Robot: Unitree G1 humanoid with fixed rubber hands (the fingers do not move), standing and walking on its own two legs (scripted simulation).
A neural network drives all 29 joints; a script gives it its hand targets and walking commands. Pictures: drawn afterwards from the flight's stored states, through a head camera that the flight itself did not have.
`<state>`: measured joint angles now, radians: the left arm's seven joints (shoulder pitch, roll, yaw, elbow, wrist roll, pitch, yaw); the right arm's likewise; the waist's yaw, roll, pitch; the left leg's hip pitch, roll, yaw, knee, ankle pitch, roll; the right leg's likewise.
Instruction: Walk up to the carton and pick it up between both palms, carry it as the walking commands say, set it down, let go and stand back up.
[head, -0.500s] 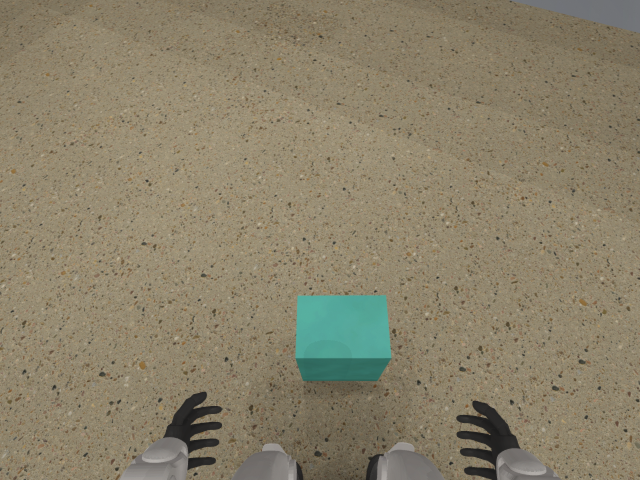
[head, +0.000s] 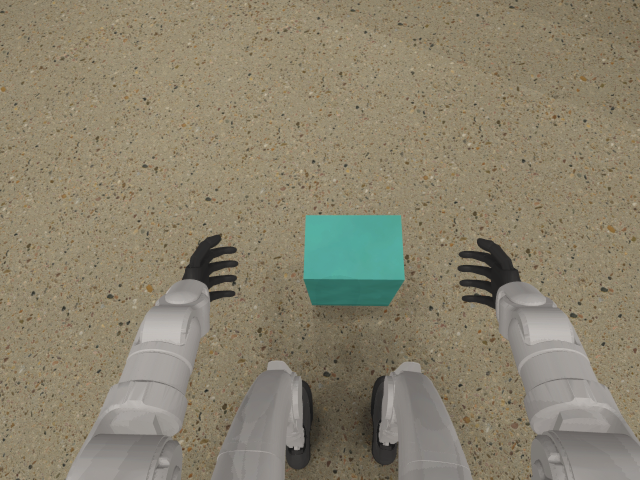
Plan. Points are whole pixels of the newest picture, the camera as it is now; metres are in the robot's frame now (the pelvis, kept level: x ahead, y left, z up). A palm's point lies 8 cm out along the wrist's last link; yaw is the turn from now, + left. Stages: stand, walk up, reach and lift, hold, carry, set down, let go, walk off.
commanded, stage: reach and lift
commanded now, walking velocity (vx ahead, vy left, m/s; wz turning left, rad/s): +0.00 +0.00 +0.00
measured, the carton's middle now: (351, 265) +0.51 -0.02 -0.53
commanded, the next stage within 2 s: none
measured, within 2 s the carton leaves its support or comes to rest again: neither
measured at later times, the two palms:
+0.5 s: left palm (222, 200) +0.48 +0.20 -0.12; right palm (482, 196) +0.50 -0.21 -0.13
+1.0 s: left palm (237, 214) +0.50 +0.20 -0.21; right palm (463, 211) +0.52 -0.20 -0.21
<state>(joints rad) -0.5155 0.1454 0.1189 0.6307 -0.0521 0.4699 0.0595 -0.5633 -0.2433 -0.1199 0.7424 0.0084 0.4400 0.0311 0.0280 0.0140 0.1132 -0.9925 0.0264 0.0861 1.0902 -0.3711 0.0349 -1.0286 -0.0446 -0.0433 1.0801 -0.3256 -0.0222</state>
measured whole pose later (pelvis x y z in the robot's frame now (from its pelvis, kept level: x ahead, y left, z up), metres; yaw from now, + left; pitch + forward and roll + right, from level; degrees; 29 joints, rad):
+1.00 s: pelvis +0.01 +0.00 -0.10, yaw +2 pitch +48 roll +1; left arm -1.04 0.20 0.29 0.87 -0.03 0.09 0.07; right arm -1.08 -0.30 -0.29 0.95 0.01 0.08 0.01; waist 0.01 0.00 -0.11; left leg -1.81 0.02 0.06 1.39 -0.42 0.03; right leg -1.84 -0.06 -0.05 1.38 -0.38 -0.03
